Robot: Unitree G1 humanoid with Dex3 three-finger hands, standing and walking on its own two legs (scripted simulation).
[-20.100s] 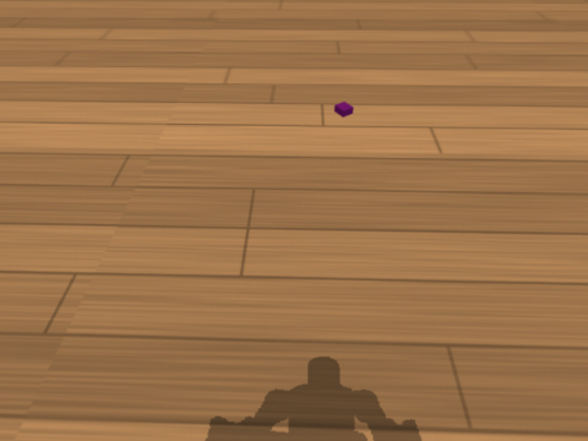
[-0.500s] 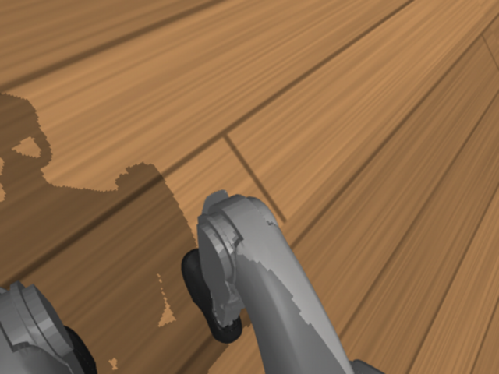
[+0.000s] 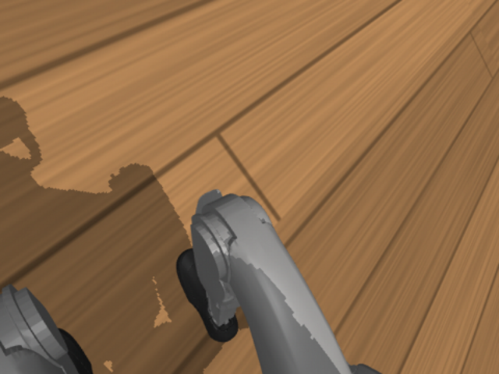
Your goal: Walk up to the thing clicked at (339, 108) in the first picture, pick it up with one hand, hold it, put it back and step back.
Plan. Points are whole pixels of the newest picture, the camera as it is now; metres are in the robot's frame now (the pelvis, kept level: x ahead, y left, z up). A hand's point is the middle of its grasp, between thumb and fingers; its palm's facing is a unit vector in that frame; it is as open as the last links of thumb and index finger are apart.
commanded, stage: close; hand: left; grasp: from above
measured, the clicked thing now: out of the picture +0.43 +0.32 -0.29
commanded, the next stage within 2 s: settle in 0.46 s
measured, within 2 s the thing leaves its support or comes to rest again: leaves its support in 0.96 s
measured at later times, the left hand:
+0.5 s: hand out of the picture +0.43 +0.31 -0.25, palm faces -0.12 -0.42 -0.90, open 11.5 cm
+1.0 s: hand out of the picture +0.44 +0.31 -0.24, palm faces -0.05 -0.45 -0.89, open 11.4 cm
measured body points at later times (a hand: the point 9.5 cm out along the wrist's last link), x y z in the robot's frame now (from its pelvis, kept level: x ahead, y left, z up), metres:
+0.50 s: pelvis +0.00 +0.00 -0.01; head +0.28 +0.10 +0.32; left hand +0.44 +0.33 -0.20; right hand +0.01 -0.25 -0.05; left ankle +0.07 +0.14 -0.28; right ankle +0.13 -0.12 -0.28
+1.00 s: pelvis +0.00 +0.00 +0.00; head +0.28 +0.10 +0.33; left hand +0.44 +0.33 -0.19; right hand +0.01 -0.25 -0.05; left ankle +0.07 +0.14 -0.28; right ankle +0.13 -0.12 -0.28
